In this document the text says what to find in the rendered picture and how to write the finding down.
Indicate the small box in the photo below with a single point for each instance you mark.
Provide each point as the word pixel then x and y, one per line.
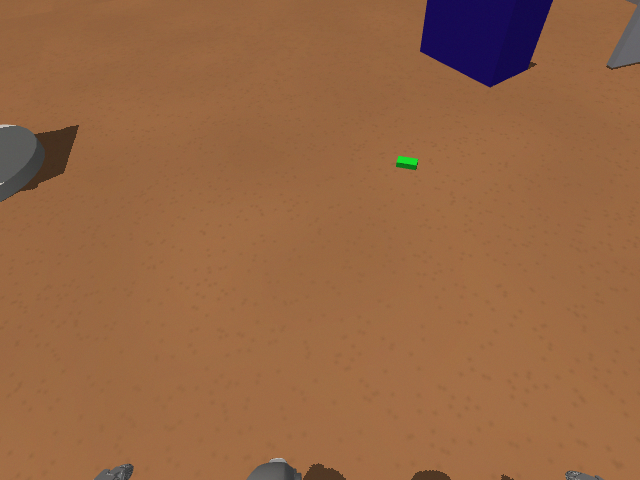
pixel 406 162

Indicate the left robot hand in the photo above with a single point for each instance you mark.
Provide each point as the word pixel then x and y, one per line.
pixel 122 472

